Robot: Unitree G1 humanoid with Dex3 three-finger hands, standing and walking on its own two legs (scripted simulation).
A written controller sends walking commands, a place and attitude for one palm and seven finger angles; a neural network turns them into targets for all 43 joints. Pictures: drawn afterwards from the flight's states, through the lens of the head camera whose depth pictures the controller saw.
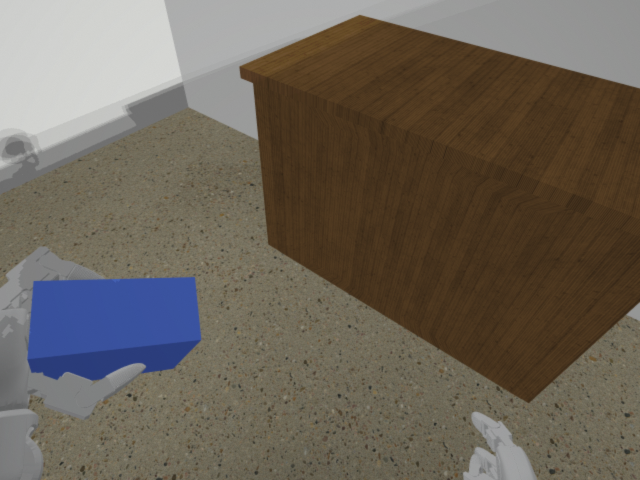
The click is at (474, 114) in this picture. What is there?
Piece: table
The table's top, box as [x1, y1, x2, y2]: [239, 15, 639, 236]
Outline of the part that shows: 239,66 241,78 639,236 639,88 361,15 358,15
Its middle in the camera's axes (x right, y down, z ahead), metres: +0.39 -0.38 +1.01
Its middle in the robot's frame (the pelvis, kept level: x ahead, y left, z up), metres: +1.04 -0.33 +0.02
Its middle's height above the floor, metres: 0.80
